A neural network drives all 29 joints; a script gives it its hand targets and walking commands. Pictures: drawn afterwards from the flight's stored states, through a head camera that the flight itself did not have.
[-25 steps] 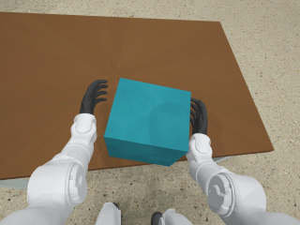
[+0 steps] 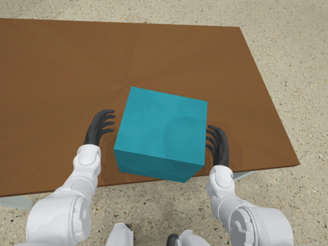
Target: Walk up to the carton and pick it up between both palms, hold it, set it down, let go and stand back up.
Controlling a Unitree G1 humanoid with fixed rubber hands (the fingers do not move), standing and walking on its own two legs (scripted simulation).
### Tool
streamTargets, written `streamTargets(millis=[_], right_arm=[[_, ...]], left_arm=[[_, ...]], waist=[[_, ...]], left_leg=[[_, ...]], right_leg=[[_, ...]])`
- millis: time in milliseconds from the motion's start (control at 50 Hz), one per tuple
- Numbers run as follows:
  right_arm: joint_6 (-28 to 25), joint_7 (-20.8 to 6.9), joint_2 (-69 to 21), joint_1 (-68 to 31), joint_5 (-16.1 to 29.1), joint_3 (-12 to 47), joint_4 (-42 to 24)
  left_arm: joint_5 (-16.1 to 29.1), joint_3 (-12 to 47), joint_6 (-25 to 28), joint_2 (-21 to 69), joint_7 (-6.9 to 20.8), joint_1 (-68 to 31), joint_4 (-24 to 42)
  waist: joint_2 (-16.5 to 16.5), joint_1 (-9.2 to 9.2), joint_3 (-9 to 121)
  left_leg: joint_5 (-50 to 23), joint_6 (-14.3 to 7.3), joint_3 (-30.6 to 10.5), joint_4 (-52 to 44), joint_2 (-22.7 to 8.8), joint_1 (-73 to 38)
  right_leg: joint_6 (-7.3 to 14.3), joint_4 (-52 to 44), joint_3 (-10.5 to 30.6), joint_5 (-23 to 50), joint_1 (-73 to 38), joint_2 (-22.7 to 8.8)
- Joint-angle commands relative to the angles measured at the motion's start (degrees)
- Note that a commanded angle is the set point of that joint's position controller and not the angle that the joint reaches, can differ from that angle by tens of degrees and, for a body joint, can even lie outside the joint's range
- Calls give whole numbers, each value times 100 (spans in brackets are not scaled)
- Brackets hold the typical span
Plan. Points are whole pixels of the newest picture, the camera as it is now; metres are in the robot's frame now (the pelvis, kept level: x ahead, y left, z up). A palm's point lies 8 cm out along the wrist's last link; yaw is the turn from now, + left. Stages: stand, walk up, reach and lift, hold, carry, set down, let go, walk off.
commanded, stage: set down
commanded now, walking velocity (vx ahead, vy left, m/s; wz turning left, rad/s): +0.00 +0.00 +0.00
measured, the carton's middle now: (160, 139) +0.39 +0.00 -0.07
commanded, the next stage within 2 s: none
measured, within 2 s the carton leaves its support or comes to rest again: neither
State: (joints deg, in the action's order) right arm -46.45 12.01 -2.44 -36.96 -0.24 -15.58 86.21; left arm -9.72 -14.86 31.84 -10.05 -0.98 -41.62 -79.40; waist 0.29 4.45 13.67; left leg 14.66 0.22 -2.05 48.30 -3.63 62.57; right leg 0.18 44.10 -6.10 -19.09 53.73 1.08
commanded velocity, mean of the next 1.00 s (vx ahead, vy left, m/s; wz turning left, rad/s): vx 0.00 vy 0.00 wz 0.00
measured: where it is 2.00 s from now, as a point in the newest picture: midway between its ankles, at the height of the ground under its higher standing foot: outside the picture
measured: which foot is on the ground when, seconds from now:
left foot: down 0.00-1.00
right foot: down 0.00-1.00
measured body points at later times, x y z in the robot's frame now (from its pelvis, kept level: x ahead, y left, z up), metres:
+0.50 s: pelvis -0.03 +0.01 +0.01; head +0.05 +0.05 +0.45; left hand +0.31 +0.21 -0.04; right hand +0.28 -0.16 -0.03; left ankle +0.06 +0.11 -0.69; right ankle +0.00 -0.13 -0.69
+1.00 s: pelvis +0.00 +0.01 +0.03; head +0.04 +0.04 +0.48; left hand +0.27 +0.23 -0.01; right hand +0.25 -0.18 +0.00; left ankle +0.06 +0.11 -0.69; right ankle +0.00 -0.13 -0.69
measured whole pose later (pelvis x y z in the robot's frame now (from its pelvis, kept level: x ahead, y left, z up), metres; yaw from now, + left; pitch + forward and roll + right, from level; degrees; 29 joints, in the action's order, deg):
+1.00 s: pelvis +0.00 +0.01 +0.03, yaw +3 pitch +9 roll -4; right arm -34.7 10.6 -2.4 -4.1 4.9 -7.5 51.2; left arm 2.0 -2.5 24.8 -12.4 2.8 -5.0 -44.0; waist 0.2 3.0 5.4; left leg 13.9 -0.9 -1.9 39.8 -1.6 35.1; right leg -0.3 34.4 -6.1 -17.9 25.5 -0.3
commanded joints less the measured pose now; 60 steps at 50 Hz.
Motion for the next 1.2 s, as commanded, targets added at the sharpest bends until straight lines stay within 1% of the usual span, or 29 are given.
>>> streamTargets(millis=[0, 40, 60, 100, 120, 200, 240, 300, 340, 360, 400, 440, 460, 540, 580, 600, 640, 680, 700, 740, 760, 780, 800, 840, 1000, 1020, 1100, 1120, 1180], right_arm=[[-280, -42, 509, -596, 606, 1023, -1108], [-307, -8, 451, -110, 601, 1146, -1012], [-197, -21, 611, -722, 529, 984, -737], [-275, 17, 437, -5, 788, 1268, -904], [-179, -2, 650, -560, 692, 1040, -691], [-228, 76, 524, 191, 819, 1181, -1370], [-161, 48, 489, 46, 779, 1111, -1347], [-7, 41, 321, 572, 886, 1391, -1666], [173, 17, 483, -264, 804, 1199, -1707], [142, 8, 452, 595, 854, 1261, -2036], [180, 0, 540, 652, 755, 945, -2197], [306, -6, 602, 37, 612, 912, -2202], [285, 35, 311, 1004, 701, 1249, -2459], [630, -8, 377, 733, 829, 1352, -2183], [504, 15, 409, 1420, 840, 1289, -2510], [617, 24, 523, 685, 700, 1165, -2473], [634, -22, 426, 1128, 888, 1399, -2904], [613, -59, 471, 1562, 1021, 1392, -3413], [766, -22, 457, 1012, 925, 1342, -3295], [882, -162, 726, 1713, 1089, 1460, -3333], [851, -166, 622, 2449, 1136, 1537, -3485], [963, -157, 649, 1997, 1066, 1372, -3701], [918, -170, 718, 2233, 1108, 1372, -3878], [978, -262, 708, 2417, 1020, 1250, -3957], [1192, -369, 779, 3742, 962, 1605, -4325], [1256, -361, 889, 3675, 910, 1511, -4297], [1272, -300, 839, 4258, 866, 1767, -4696], [1221, -262, 792, 4324, 815, 1812, -4978], [1149, -210, 868, 4292, 742, 1670, -5287]], left_arm=[[505, 624, 272, -445, 202, -814, 1465], [327, 392, 223, -549, 275, -382, 1606], [382, 484, 170, -562, 288, -1042, 1084], [398, 532, 107, -425, 361, -229, 1504], [464, 650, 154, -509, 348, -843, 1461], [593, 714, 66, -474, 434, 13, 2097], [596, 859, 117, -498, 420, -86, 2271], [865, 1015, -32, -424, 477, 712, 2332], [1079, 1192, -25, -517, 461, -120, 2209], [908, 1048, -13, -618, 425, 688, 2569], [1057, 1398, 7, -551, 368, 836, 3233], [1221, 1442, -83, -617, 393, 133, 2881], [1133, 1249, -149, -612, 426, 1253, 2889], [1245, 1354, -229, -782, 460, 821, 3121], [1228, 1317, -248, -763, 462, 1510, 3403], [1423, 1489, -273, -877, 469, 724, 3119], [1469, 1559, -312, -751, 433, 1180, 3468], [1602, 1679, -343, -677, 399, 1793, 3959], [1647, 1691, -397, -928, 431, 959, 3644], [1668, 1761, -524, -793, 372, 1843, 3686], [1651, 1758, -542, -733, 398, 2473, 4091], [1741, 1904, -553, -814, 376, 1998, 4156], [1739, 1838, -566, -798, 403, 2386, 4298], [1653, 1703, -643, -987, 356, 2485, 4324], [1648, 1611, -864, -900, 569, 4080, 4827], [1625, 1558, -944, -980, 574, 4030, 4912], [1795, 1570, -1003, -1083, 703, 4618, 5223], [1896, 1528, -1000, -1138, 779, 4820, 5125], [1912, 1414, -915, -1386, 780, 4683, 5804]], waist=[[-1306, -335, 3746], [-1296, -494, 3687], [-1244, -385, 3323], [-1239, -415, 3464], [-1339, -244, 3416], [-1233, -466, 3248], [-1386, -338, 2930], [-919, -491, 2262], [-905, -293, 2003], [-908, -506, 1943], [-1144, -324, 2107], [-955, -122, 1860], [-665, -412, 1701], [-608, -326, 1257], [-617, -351, 1319], [-628, -166, 1468], [-372, -300, 1482], [-486, -344, 1600], [-511, -202, 1524], [-409, -261, 1201], [-478, -313, 1323], [-729, -195, 1143], [-423, -187, 1295], [-885, -247, 825], [-483, -481, -168], [-667, -506, -348], [-436, -594, -260], [-99, -629, -349], [-219, -612, -280]], left_leg=[[-3161, 630, 86, 192, 331, -4543], [-3498, 638, 55, 193, 329, -4728], [-2842, 584, 11, 120, 306, -4422], [-2944, 608, 89, 32, 354, -4717], [-2447, 630, -37, -34, 280, -4708], [-2209, 631, -1, -215, 316, -4815], [-1634, 549, 18, -348, 348, -4639], [-857, 424, -17, -612, 333, -4654], [-87, 322, -48, -721, 365, -4082], [162, 350, -131, -934, 313, -4496], [441, 393, -321, -1159, 231, -4632], [709, 328, -225, -1172, 266, -4376], [360, 293, -208, -1156, 320, -4660], [1052, 202, -334, -967, 446, -4835], [658, 234, -230, -1119, 448, -4819], [1045, 184, -222, -1244, 356, -4634], [779, 207, -257, -1130, 446, -4992], [464, 218, -273, -1178, 414, -5282], [779, 146, -196, -1199, 435, -5009], [719, 174, -269, -1532, 292, -5349], [318, 189, -273, -1566, 308, -5482], [679, 188, -343, -1700, 246, -5153], [553, 216, -418, -1641, 258, -5582], [252, 233, -251, -1905, 272, -5333], [-1431, 315, -150, -2001, 300, -6394], [-1367, 326, -95, -2047, 329, -6262], [-2090, 198, 92, -2011, 471, -6421], [-1970, 151, 127, -2008, 503, -6264], [-1995, 200, 124, -1871, 509, -6218]], right_leg=[[-124, -770, 485, 2672, -821, 132], [-108, -803, 523, 2821, -814, 152], [-88, -851, 497, 2225, -503, 123], [-116, -964, 481, 2442, -1236, 125], [-77, -957, 464, 1800, -811, 123], [-43, -1110, 561, 1819, -1090, 109], [-12, -1143, 542, 1346, -1047, 68], [-43, -1247, 623, 1008, -1356, 37], [-6, -1246, 644, 108, -1074, 11], [-14, -1323, 694, 106, -1170, -23], [-15, -1234, 574, 346, -1278, 57], [-43, -1281, 594, -148, -1197, 41], [-19, -1442, 724, -14, -1534, -35], [188, -1629, 863, -1000, -769, -403], [148, -1643, 751, -448, -1149, -313], [56, -1517, 657, -570, -1058, -260], [173, -1674, 700, -525, -1026, -385], [197, -1710, 564, -224, -1204, -338], [165, -1738, 645, -554, -1068, -374], [107, -1683, 454, -282, -1667, -239], [102, -1747, 481, 43, -1939, -225], [36, -1618, 385, 53, -2086, -100], [82, -1759, 449, 9, -1963, -174], [-11, -1692, 391, 216, -2524, 16], [128, -2153, 443, 901, -3182, 119], [156, -2179, 419, 815, -3272, 127], [95, -2211, 557, 1565, -3715, 66], [70, -2298, 582, 1618, -3726, 52], [22, -2182, 560, 1769, -3704, 84]])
